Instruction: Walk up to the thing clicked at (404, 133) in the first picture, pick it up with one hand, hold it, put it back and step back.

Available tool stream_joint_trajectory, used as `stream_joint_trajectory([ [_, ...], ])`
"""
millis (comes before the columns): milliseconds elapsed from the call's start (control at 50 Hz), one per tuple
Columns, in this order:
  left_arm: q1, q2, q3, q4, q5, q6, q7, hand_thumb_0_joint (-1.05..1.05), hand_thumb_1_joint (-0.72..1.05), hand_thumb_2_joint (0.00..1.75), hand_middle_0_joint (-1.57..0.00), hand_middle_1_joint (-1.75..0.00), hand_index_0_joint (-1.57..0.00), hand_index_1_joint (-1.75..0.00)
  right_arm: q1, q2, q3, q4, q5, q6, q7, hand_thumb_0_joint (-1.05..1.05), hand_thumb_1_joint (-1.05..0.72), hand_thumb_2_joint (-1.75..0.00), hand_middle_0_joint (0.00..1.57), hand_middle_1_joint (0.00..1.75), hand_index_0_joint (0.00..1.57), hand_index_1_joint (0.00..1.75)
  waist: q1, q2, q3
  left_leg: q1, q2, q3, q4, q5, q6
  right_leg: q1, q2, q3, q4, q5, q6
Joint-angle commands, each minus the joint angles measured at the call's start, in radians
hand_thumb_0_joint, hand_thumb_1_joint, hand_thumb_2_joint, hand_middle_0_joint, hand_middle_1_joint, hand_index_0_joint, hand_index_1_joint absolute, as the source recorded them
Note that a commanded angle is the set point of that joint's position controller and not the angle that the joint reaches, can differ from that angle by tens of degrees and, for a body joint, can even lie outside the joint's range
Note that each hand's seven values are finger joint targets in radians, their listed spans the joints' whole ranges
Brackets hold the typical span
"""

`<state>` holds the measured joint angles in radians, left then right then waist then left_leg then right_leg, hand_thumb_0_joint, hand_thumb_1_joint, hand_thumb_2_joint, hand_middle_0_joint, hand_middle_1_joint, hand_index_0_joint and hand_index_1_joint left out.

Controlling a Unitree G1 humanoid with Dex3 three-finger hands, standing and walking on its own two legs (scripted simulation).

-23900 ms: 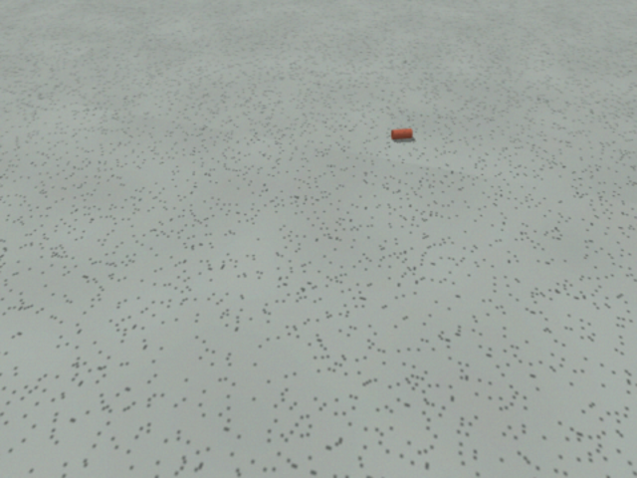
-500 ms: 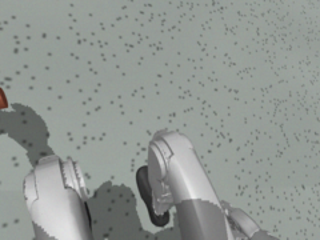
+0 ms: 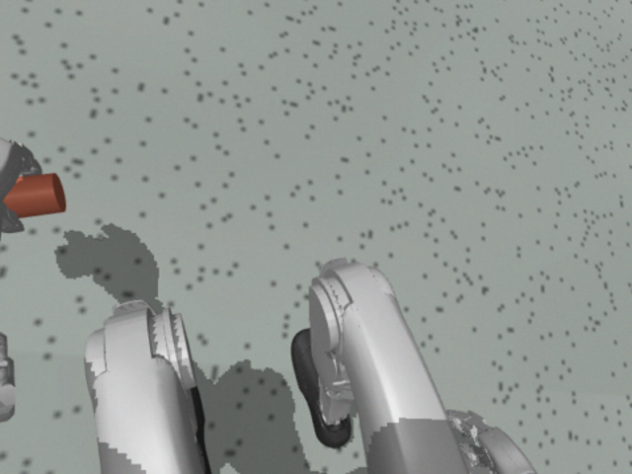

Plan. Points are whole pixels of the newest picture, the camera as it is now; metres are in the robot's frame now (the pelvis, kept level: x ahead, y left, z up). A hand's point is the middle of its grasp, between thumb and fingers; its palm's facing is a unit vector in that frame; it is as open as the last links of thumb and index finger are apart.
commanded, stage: lift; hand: left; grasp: from above
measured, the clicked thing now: (12, 198) +0.48 +0.31 -0.20
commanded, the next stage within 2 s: hold in 1.62 s
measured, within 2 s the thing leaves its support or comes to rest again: neither
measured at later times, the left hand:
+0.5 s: hand out of the picture +0.40 +0.32 -0.04, palm faces -0.48 -0.10 -0.87, open 7.8 cm
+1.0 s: hand out of the picture +0.34 +0.30 +0.18, palm faces -0.47 -0.14 -0.87, open 7.9 cm
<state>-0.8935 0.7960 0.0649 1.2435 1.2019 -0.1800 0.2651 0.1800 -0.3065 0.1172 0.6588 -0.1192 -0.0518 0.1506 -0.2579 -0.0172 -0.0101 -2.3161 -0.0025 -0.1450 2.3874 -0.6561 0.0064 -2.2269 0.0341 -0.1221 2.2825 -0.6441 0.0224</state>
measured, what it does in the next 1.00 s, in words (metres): rises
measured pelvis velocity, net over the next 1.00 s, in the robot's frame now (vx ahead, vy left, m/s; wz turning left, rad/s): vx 0.02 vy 0.01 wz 0.11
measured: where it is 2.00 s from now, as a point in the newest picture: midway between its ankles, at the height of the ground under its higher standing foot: (260, 431)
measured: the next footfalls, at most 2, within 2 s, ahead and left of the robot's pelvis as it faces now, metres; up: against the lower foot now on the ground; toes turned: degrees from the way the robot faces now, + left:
none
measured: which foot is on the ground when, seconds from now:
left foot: down 0.00-1.00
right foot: down 0.00-1.00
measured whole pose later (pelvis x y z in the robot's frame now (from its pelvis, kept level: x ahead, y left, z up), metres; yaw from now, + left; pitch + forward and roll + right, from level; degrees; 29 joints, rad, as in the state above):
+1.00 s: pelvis +0.02 +0.01 +0.27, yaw +7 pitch +23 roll -3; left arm -0.34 0.52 -0.10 0.69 0.97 -0.01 0.04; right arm 0.20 -0.24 0.00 0.67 0.04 0.03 -0.04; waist -0.10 0.04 -0.17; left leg -1.35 0.02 -0.03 1.50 -0.56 0.02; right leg -1.31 0.03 -0.02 1.45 -0.54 0.02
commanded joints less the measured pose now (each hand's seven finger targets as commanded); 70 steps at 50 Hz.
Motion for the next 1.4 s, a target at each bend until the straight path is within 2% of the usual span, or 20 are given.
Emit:
stream_joint_trajectory([
  [0, -0.380, 0.318, 0.065, -0.237, -0.040, 0.025, 0.044, 0.00, 1.02, 0.32, -1.34, -0.19, -1.35, -0.18, 0.199, -0.249, -0.109, -0.022, 0.016, 0.003, -0.024, 0.00, -0.91, -0.90, 0.20, 0.30, 0.20, 0.30, 0.021, 0.419, -0.834, 0.628, 0.005, 0.088, -0.284, 0.188, 0.014, 0.392, 0.027, -0.028, -0.254, 0.218, -0.066],
  [60, -0.361, 0.287, 0.052, -0.252, -0.068, 0.049, 0.008, 0.00, 1.01, 0.35, -1.34, -0.21, -1.35, -0.20, 0.207, -0.242, -0.123, -0.011, 0.030, 0.014, -0.031, 0.00, -0.91, -0.90, 0.20, 0.30, 0.20, 0.30, 0.041, 0.445, -0.845, 0.663, 0.003, 0.088, -0.333, 0.190, 0.012, 0.380, 0.025, -0.028, -0.260, 0.214, -0.070],
  [140, -0.305, 0.275, 0.043, -0.287, -0.079, 0.066, -0.041, 0.00, 1.02, 0.31, -1.33, -0.20, -1.35, -0.18, 0.209, -0.234, -0.140, -0.018, 0.045, 0.038, -0.044, 0.00, -0.91, -0.90, 0.20, 0.30, 0.20, 0.30, 0.060, 0.367, -0.841, 0.645, -0.002, 0.102, -0.349, 0.196, 0.022, 0.433, 0.026, -0.008, -0.309, 0.215, -0.069],
  [220, -0.274, 0.204, 0.010, -0.363, -0.107, 0.065, -0.085, 0.00, 1.02, 0.34, -1.35, -0.19, -1.36, -0.18, 0.209, -0.218, -0.156, -0.032, 0.060, 0.050, -0.054, 0.00, -0.91, -0.90, 0.20, 0.30, 0.20, 0.30, 0.065, 0.368, -0.822, 0.693, 0.000, 0.095, -0.414, 0.169, 0.020, 0.429, 0.021, -0.001, -0.346, 0.187, -0.071],
  [240, -0.267, 0.227, 0.031, -0.389, -0.114, 0.065, -0.091, 0.00, 1.03, 0.33, -1.34, -0.21, -1.36, -0.19, 0.209, -0.222, -0.164, -0.033, 0.067, 0.053, -0.058, 0.00, -0.91, -0.90, 0.20, 0.30, 0.20, 0.30, 0.079, 0.362, -0.839, 0.699, -0.002, 0.094, -0.429, 0.165, 0.022, 0.435, 0.017, 0.003, -0.351, 0.185, -0.070],
  [340, -0.188, 0.184, 0.020, -0.452, -0.138, 0.059, -0.117, 0.00, 1.00, 0.36, -1.34, -0.20, -1.35, -0.20, 0.197, -0.205, -0.175, -0.057, 0.086, 0.064, -0.075, 0.00, -0.90, -0.90, 0.20, 0.30, 0.20, 0.30, 0.089, 0.303, -0.819, 0.741, 0.003, 0.069, -0.520, 0.098, 0.027, 0.463, 0.014, 0.011, -0.405, 0.149, -0.060],
  [400, -0.188, 0.194, 0.033, -0.589, -0.163, 0.058, -0.118, 0.00, 1.01, 0.37, -1.32, -0.24, -1.34, -0.22, 0.176, -0.201, -0.190, -0.079, 0.097, 0.065, -0.088, 0.00, -0.90, -0.90, 0.20, 0.30, 0.20, 0.30, 0.113, 0.349, -0.879, 0.822, 0.005, 0.061, -0.584, 0.083, 0.023, 0.507, 0.011, 0.020, -0.435, 0.146, -0.060],
  [440, -0.145, 0.144, 0.008, -0.638, -0.185, 0.065, -0.125, 0.00, 1.02, 0.38, -1.33, -0.24, -1.34, -0.22, 0.173, -0.193, -0.193, -0.086, 0.104, 0.066, -0.097, 0.00, -0.90, -0.90, 0.20, 0.30, 0.20, 0.30, 0.107, 0.315, -0.860, 0.857, 0.010, 0.058, -0.624, 0.063, 0.023, 0.530, 0.012, 0.023, -0.477, 0.133, -0.055],
  [480, -0.095, 0.175, 0.037, -0.667, -0.196, 0.076, -0.122, 0.00, 1.03, 0.38, -1.34, -0.24, -1.35, -0.23, 0.164, -0.194, -0.197, -0.088, 0.109, 0.064, -0.110, 0.00, -0.90, -0.90, 0.20, 0.30, 0.20, 0.30, 0.121, 0.312, -0.852, 0.894, 0.008, 0.054, -0.664, 0.059, 0.022, 0.567, 0.008, 0.029, -0.511, 0.132, -0.051],
  [500, -0.065, 0.153, 0.027, -0.671, -0.203, 0.082, -0.124, 0.00, 1.03, 0.40, -1.35, -0.21, -1.36, -0.21, 0.159, -0.188, -0.198, -0.090, 0.110, 0.065, -0.114, 0.00, -0.89, -0.90, 0.20, 0.30, 0.20, 0.30, 0.120, 0.307, -0.831, 0.913, 0.012, 0.052, -0.685, 0.053, 0.021, 0.576, 0.006, 0.031, -0.529, 0.129, -0.049],
  [600, -0.016, 0.134, 0.015, -0.789, -0.218, 0.109, -0.134, 0.00, 1.02, 0.46, -1.35, -0.24, -1.34, -0.24, 0.141, -0.167, -0.199, -0.091, 0.120, 0.068, -0.140, 0.00, -0.89, -0.90, 0.20, 0.30, 0.20, 0.30, 0.131, 0.286, -0.873, 1.039, 0.012, 0.075, -0.749, 0.141, 0.025, 0.706, 0.009, 0.053, -0.639, 0.182, -0.045],
  [760, 0.132, 0.052, -0.017, -0.787, -0.220, 0.159, -0.147, 0.00, 0.97, 0.47, -1.32, -0.24, -1.31, -0.25, 0.107, -0.140, -0.190, -0.083, 0.138, 0.073, -0.172, 0.00, -0.88, -0.90, 0.20, 0.30, 0.20, 0.30, 0.146, 0.246, -0.737, 1.205, 0.017, 0.067, -0.961, 0.141, 0.020, 0.883, 0.009, 0.060, -0.824, 0.176, -0.039],
  [780, 0.169, 0.054, -0.008, -0.786, -0.221, 0.166, -0.149, 0.00, 0.98, 0.46, -1.31, -0.25, -1.31, -0.26, 0.100, -0.137, -0.188, -0.089, 0.142, 0.073, -0.175, 0.00, -0.88, -0.89, 0.20, 0.30, 0.20, 0.30, 0.162, 0.232, -0.730, 1.231, 0.018, 0.065, -0.996, 0.132, 0.019, 0.923, 0.010, 0.060, -0.853, 0.170, -0.038],
  [940, 0.247, -0.029, -0.057, -0.750, -0.228, 0.161, -0.182, 0.00, 0.97, 0.48, -1.32, -0.26, -1.31, -0.27, 0.077, -0.104, -0.182, -0.068, 0.161, 0.047, -0.212, 0.00, -0.89, -0.90, 0.20, 0.30, 0.20, 0.30, 0.159, 0.139, -0.567, 1.339, 0.009, 0.095, -1.179, 0.115, 0.024, 1.157, 0.021, 0.093, -1.085, 0.159, -0.039],
  [1020, 0.265, -0.090, -0.090, -0.712, -0.222, 0.133, -0.168, 0.00, 0.94, 0.44, -1.27, -0.29, -1.27, -0.29, 0.088, -0.091, -0.183, -0.046, 0.159, 0.022, -0.222, 0.00, -0.89, -0.90, 0.20, 0.30, 0.20, 0.30, 0.157, 0.142, -0.499, 1.414, 0.009, 0.100, -1.251, 0.164, 0.016, 1.215, 0.019, 0.105, -1.167, 0.190, -0.042],
  [1120, 0.243, -0.083, -0.083, -0.696, -0.181, 0.108, -0.112, 0.00, 0.90, 0.45, -1.23, -0.32, -1.23, -0.32, 0.101, -0.094, -0.192, -0.028, 0.157, -0.001, -0.217, 0.00, -0.89, -0.90, 0.20, 0.30, 0.20, 0.30, 0.180, 0.156, -0.500, 1.548, 0.010, 0.097, -1.351, 0.228, 0.005, 1.307, 0.019, 0.107, -1.248, 0.238, -0.046],
  [1160, 0.225, -0.118, -0.115, -0.702, -0.178, 0.112, -0.091, 0.00, 0.91, 0.47, -1.25, -0.31, -1.24, -0.32, 0.102, -0.091, -0.189, -0.026, 0.155, -0.008, -0.212, 0.00, -0.89, -0.90, 0.20, 0.30, 0.20, 0.30, 0.171, 0.158, -0.491, 1.594, 0.008, 0.106, -1.389, 0.240, 0.005, 1.356, 0.020, 0.105, -1.289, 0.255, -0.044],
  [1200, 0.219, -0.091, -0.093, -0.700, -0.167, 0.120, -0.071, 0.00, 0.91, 0.49, -1.24, -0.33, -1.24, -0.34, 0.107, -0.100, -0.193, -0.013, 0.153, -0.010, -0.210, 0.00, -0.88, -0.90, 0.20, 0.30, 0.20, 0.30, 0.182, 0.159, -0.493, 1.641, 0.009, 0.111, -1.419, 0.277, 0.002, 1.383, 0.021, 0.105, -1.317, 0.283, -0.044],
  [1340, 0.203, -0.139, -0.132, -0.675, -0.181, 0.171, -0.048, 0.00, 0.89, 0.52, -1.24, -0.32, -1.23, -0.33, 0.107, -0.097, -0.194, -0.003, 0.148, -0.009, -0.202, 0.00, -0.88, -0.90, 0.20, 0.30, 0.20, 0.30, 0.187, 0.139, -0.462, 1.772, 0.007, 0.118, -1.522, 0.387, -0.006, 1.519, 0.020, 0.108, -1.424, 0.372, -0.043],
  [1380, 0.239, -0.129, -0.119, -0.638, -0.181, 0.183, -0.052, 0.00, 0.88, 0.51, -1.24, -0.32, -1.23, -0.33, 0.105, -0.099, -0.199, -0.002, 0.149, -0.006, -0.203, 0.00, -0.89, -0.90, 0.20, 0.30, 0.20, 0.30, 0.200, 0.141, -0.440, 1.797, 0.008, 0.118, -1.551, 0.410, -0.009, 1.539, 0.021, 0.107, -1.449, 0.387, -0.042],
])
